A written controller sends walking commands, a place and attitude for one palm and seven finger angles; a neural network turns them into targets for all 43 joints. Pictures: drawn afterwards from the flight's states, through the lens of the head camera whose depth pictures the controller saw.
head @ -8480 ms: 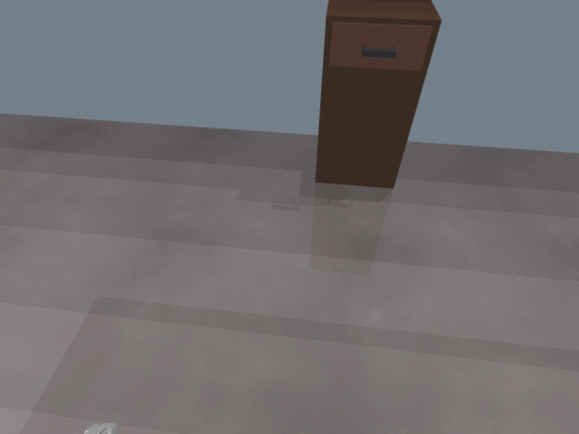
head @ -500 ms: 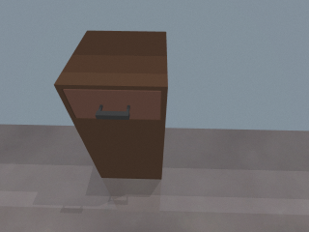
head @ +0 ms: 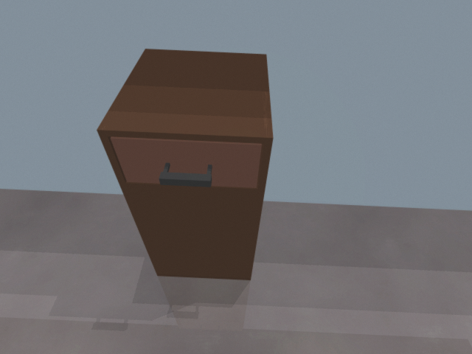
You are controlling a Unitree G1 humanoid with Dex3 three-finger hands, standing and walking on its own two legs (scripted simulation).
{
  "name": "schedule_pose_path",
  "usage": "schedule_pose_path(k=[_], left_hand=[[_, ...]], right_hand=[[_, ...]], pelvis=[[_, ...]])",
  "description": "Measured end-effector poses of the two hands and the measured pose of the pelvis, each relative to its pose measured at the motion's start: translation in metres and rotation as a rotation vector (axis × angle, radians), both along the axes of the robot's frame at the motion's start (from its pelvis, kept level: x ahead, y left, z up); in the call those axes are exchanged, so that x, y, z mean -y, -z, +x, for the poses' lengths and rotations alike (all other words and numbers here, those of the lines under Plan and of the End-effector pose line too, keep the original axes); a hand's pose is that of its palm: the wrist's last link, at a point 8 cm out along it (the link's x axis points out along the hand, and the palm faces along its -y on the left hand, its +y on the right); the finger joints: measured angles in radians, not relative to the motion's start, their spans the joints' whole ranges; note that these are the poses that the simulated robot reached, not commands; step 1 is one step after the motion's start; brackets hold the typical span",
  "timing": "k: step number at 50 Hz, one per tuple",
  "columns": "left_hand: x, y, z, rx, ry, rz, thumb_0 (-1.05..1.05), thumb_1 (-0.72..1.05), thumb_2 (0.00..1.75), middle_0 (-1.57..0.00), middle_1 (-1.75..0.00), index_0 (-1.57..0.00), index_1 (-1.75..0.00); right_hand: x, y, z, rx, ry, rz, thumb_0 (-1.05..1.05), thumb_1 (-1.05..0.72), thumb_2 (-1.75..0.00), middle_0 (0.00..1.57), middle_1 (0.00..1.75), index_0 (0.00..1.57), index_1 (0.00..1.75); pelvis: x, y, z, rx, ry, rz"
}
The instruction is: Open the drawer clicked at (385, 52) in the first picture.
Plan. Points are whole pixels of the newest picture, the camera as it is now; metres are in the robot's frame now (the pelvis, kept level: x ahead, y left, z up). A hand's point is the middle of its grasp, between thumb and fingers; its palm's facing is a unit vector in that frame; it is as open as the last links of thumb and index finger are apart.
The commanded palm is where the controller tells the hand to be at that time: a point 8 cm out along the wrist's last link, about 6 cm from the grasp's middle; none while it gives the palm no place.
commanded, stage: raise the hand with hooked fingers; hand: left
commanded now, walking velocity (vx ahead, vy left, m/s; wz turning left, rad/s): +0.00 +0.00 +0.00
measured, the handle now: (187, 173) +0.54 +0.16 -0.06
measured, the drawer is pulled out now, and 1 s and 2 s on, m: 0.00 0.00 0.00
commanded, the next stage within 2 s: move the hooked fingers above the handle in 1.96 s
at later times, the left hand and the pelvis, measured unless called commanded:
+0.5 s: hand (124, 353) +0.14 +0.19 -0.07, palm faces -0.06 -0.12 -0.99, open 8.7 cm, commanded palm +0.15 +0.22 -0.01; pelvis -0.04 -0.03 -0.05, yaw -2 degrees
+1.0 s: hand (115, 285) +0.23 +0.22 +0.00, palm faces +0.02 -0.10 -1.00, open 11.7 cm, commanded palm +0.21 +0.22 +0.06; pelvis -0.01 -0.02 -0.02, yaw -1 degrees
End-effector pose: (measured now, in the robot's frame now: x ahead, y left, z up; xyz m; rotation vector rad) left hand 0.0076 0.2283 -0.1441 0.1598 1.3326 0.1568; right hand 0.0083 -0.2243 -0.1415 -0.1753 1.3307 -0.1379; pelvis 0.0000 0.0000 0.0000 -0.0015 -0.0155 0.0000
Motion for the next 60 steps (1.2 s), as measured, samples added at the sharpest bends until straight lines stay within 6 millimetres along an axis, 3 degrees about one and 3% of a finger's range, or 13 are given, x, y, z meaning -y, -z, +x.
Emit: schedule_pose_path(k=[4, 5, 11, 15, 18, 22, 25, 28, 33, 39, 48, 54, 60], left_hand=[[0.0, 0.0, -0.004, -0.015, 0.002, -0.001, 0.0, 0.9, 0.89, -0.2, -0.3, -0.2, -0.3], [0.0, -0.006, 0.005, 0.011, 0.049, 0.016, 0.01, 0.9, 0.89, -0.2, -0.3, -0.2, -0.3], [-0.004, -0.109, 0.118, 0.594, 0.41, 0.431, 0.02, 0.86, 0.88, -0.2, -0.32, -0.21, -0.32], [0.006, -0.157, 0.163, 0.808, 0.699, 0.814, 0.01, 0.8, 0.85, -0.21, -0.36, -0.21, -0.36], [0.02, -0.159, 0.164, 0.852, 0.854, 0.968, 0.01, 0.74, 0.82, -0.2, -0.4, -0.21, -0.4], [0.034, -0.139, 0.137, 0.829, 0.975, 1.032, 0.0, 0.65, 0.79, -0.21, -0.46, -0.22, -0.46], [0.031, -0.129, 0.118, 0.795, 0.979, 1.069, 0.0, 0.58, 0.76, -0.23, -0.5, -0.23, -0.5], [0.021, -0.13, 0.114, 0.796, 0.941, 1.127, 0.0, 0.5, 0.73, -0.24, -0.55, -0.25, -0.55], [0.009, -0.15, 0.143, 0.825, 0.889, 1.208, 0.0, 0.38, 0.68, -0.26, -0.62, -0.26, -0.62], [0.015, -0.174, 0.182, 0.804, 0.9, 1.162, 0.0, 0.24, 0.62, -0.26, -0.71, -0.27, -0.71], [0.012, -0.191, 0.195, 0.845, 0.982, 1.103, 0.0, 0.04, 0.53, -0.28, -0.85, -0.28, -0.85], [-0.002, -0.203, 0.205, 0.892, 0.935, 1.159, 0.0, -0.1, 0.47, -0.29, -0.94, -0.29, -0.94], [-0.006, -0.219, 0.224, 0.909, 0.92, 1.165, 0.0, -0.24, 0.41, -0.3, -1.03, -0.3, -1.03]], right_hand=[[-0.002, 0.0, -0.003, -0.016, 0.001, 0.003, 0.01, -0.92, -0.9, 0.2, 0.29, 0.2, 0.3], [-0.001, -0.002, -0.001, 0.008, 0.007, -0.003, 0.01, -0.93, -0.9, 0.2, 0.29, 0.2, 0.3], [0.012, -0.014, 0.051, 0.396, -0.004, -0.039, 0.01, -0.92, -0.9, 0.2, 0.3, 0.2, 0.3], [0.023, -0.021, 0.1, 0.547, -0.049, -0.027, 0.01, -0.91, -0.9, 0.2, 0.3, 0.2, 0.3], [0.031, -0.031, 0.133, 0.615, -0.082, -0.015, 0.01, -0.91, -0.9, 0.2, 0.3, 0.2, 0.3], [0.037, -0.04, 0.169, 0.65, -0.168, -0.02, 0.01, -0.91, -0.9, 0.2, 0.3, 0.2, 0.3], [0.037, -0.039, 0.189, 0.645, -0.231, -0.035, 0.01, -0.91, -0.9, 0.2, 0.3, 0.2, 0.3], [0.033, -0.032, 0.201, 0.637, -0.268, -0.038, 0.01, -0.91, -0.9, 0.2, 0.29, 0.2, 0.3], [0.019, -0.017, 0.202, 0.61, -0.268, 0.005, 0.01, -0.91, -0.9, 0.2, 0.29, 0.2, 0.3], [0.011, -0.009, 0.174, 0.517, -0.197, 0.064, 0.01, -0.91, -0.9, 0.2, 0.3, 0.2, 0.3], [0.033, -0.008, 0.138, 0.39, -0.13, 0.0, 0.01, -0.9, -0.9, 0.2, 0.3, 0.2, 0.3], [0.04, -0.011, 0.142, 0.383, -0.111, -0.039, 0.01, -0.91, -0.9, 0.2, 0.3, 0.2, 0.3], [0.024, -0.024, 0.161, 0.444, -0.106, -0.024, 0.01, -0.91, -0.9, 0.2, 0.29, 0.2, 0.3]], pelvis=[[-0.002, 0.0, 0.0, -0.005, -0.001, -0.004], [-0.003, 0.0, -0.001, -0.009, 0.004, -0.005], [-0.001, 0.009, -0.015, -0.064, 0.002, 0.036], [0.005, 0.02, -0.025, -0.13, 0.037, 0.034], [0.011, 0.028, -0.031, -0.164, 0.063, 0.044], [0.021, 0.038, -0.035, -0.195, 0.057, 0.055], [0.029, 0.046, -0.036, -0.208, 0.033, 0.051], [0.035, 0.052, -0.037, -0.212, 0.006, 0.04], [0.04, 0.055, -0.035, -0.204, -0.02, 0.021], [0.038, 0.039, -0.025, -0.182, -0.004, 0.027], [0.027, 0.025, -0.013, -0.17, 0.014, 0.027], [0.016, 0.024, -0.01, -0.164, 0.006, 0.017], [0.006, 0.019, -0.008, -0.136, 0.006, 0.012]])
